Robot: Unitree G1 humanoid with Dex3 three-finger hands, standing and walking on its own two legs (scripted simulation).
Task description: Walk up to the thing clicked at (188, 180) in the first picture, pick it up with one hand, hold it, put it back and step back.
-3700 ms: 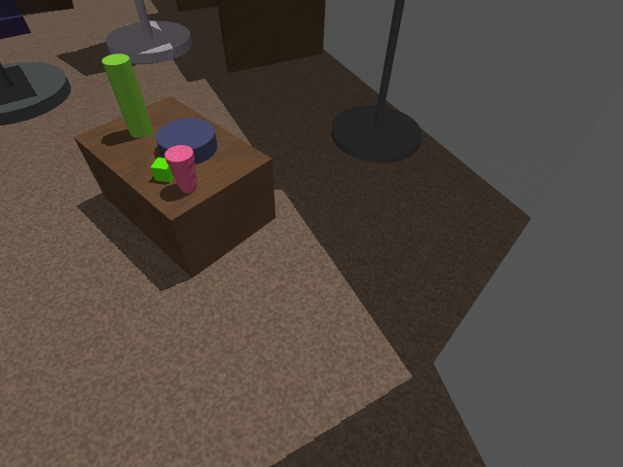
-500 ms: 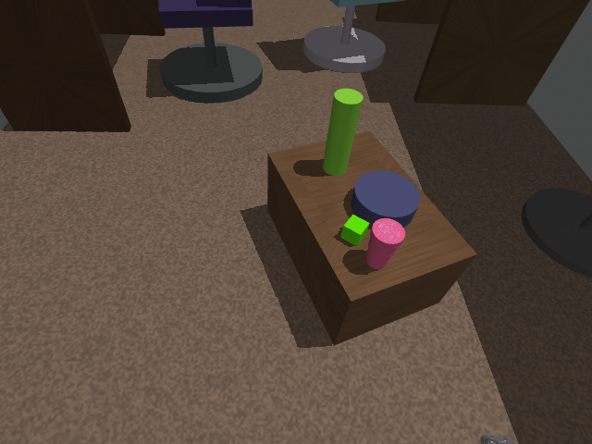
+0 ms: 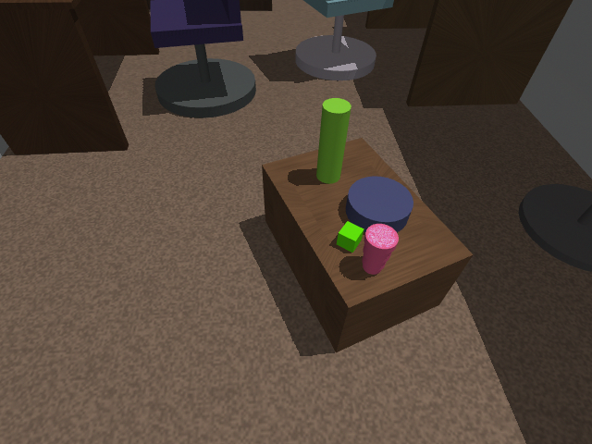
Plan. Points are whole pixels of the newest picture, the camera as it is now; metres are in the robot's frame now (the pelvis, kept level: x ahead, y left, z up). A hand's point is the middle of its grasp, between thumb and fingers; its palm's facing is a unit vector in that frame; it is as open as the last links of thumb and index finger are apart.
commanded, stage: walk up
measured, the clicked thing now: (376, 252) +0.69 -0.24 -0.37
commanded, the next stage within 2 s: stand in 0.34 s
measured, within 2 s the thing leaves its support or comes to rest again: neither
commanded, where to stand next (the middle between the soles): +0.07 -0.02 m, yaw +0 degrees
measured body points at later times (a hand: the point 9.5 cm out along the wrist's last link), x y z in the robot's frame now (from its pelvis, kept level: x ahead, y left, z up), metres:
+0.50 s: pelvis +0.01 +0.00 +0.00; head +0.02 +0.00 +0.45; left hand +0.10 +0.30 -0.13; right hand +0.08 -0.31 -0.13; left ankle -0.01 +0.13 -0.75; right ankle +0.06 -0.12 -0.75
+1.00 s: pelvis +0.04 +0.01 +0.00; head +0.04 +0.01 +0.45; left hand +0.12 +0.31 -0.13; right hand +0.13 -0.30 -0.13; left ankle -0.01 +0.13 -0.75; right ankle +0.06 -0.12 -0.75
